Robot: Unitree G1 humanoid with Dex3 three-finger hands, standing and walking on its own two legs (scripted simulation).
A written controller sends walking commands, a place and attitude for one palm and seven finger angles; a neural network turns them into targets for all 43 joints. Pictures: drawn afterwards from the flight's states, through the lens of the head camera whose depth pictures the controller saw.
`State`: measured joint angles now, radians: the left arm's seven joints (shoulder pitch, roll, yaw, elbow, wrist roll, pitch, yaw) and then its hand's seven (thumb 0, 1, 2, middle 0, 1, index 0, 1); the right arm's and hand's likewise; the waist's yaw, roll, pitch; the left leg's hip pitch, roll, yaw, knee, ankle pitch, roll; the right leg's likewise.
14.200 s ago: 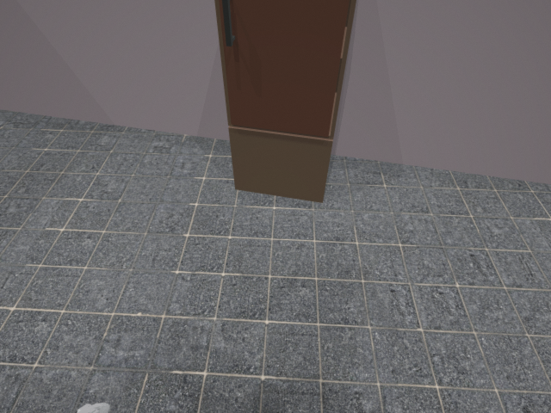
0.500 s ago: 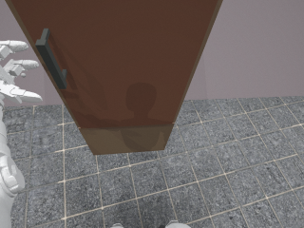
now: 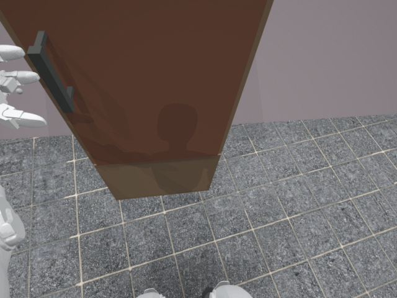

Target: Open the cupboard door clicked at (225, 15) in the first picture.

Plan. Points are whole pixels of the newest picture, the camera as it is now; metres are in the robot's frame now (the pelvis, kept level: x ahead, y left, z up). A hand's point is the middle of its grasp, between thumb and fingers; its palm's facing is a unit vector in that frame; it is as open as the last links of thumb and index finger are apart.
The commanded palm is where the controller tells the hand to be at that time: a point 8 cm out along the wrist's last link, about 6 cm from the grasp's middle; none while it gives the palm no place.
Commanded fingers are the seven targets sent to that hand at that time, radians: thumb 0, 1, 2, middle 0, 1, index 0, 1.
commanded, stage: slide the fingers in behind the handle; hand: left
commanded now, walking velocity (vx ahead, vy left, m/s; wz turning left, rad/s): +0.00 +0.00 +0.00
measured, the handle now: (56, 75) +0.52 +0.25 +0.11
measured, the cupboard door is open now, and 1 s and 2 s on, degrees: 0 0 0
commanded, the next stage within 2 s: close the thumb around the handle in 1.60 s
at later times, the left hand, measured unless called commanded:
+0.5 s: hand (38, 93) +0.47 +0.26 +0.12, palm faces +0.06 -1.00 -0.01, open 14.0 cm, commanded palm +0.45 +0.30 +0.11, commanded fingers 0.00 -0.50 0.30 -0.30 -1.20 -0.30 -1.20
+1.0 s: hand (54, 92) +0.47 +0.24 +0.12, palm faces +0.07 -1.00 -0.01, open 14.0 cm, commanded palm +0.45 +0.27 +0.11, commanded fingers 0.00 -0.50 0.30 -0.30 -1.20 -0.30 -1.20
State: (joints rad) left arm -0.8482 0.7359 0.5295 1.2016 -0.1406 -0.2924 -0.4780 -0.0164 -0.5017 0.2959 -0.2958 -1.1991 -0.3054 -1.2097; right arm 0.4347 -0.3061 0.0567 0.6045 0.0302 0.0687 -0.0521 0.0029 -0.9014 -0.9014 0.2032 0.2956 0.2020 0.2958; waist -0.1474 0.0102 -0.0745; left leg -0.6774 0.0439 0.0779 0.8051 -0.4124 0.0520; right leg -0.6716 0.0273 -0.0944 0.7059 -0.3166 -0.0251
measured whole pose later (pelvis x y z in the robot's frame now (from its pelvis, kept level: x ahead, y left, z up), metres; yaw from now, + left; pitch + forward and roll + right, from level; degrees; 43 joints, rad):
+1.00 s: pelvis +0.00 -0.01 +0.00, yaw +1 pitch +15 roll -2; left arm -0.85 0.57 0.41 1.14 -0.15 -0.30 -0.33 -0.02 -0.50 0.30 -0.30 -1.20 -0.30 -1.22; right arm 0.41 -0.29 0.04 0.63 0.03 0.03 -0.04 0.00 -0.90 -0.90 0.20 0.30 0.20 0.30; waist -0.12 0.02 -0.08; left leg -0.65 0.03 0.06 0.79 -0.40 0.04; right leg -0.64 0.02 -0.11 0.71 -0.33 -0.03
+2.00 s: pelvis +0.00 +0.00 +0.00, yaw +1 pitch +14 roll -2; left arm -0.82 0.51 0.39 1.12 -0.14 -0.31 -0.29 -0.01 -0.11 0.46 -0.32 -1.24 -0.33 -1.24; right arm 0.40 -0.28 0.04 0.63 0.02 0.02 -0.03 0.00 -0.90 -0.90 0.20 0.30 0.20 0.30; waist -0.12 0.02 -0.09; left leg -0.63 0.03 0.07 0.79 -0.41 0.05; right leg -0.63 0.02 -0.09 0.71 -0.32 -0.02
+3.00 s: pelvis +0.01 -0.01 +0.01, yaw +0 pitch +9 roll -1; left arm -0.30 0.22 0.29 0.43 -0.23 -0.16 -0.07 -0.01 0.76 0.79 -0.39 -1.35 -0.38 -1.35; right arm 0.30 -0.26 0.01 0.57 0.05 -0.01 -0.01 0.01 -0.90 -0.90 0.20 0.30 0.20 0.30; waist -0.03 0.04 -0.11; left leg -0.46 0.02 0.10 0.68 -0.38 0.04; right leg -0.49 0.02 -0.06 0.65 -0.32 -0.03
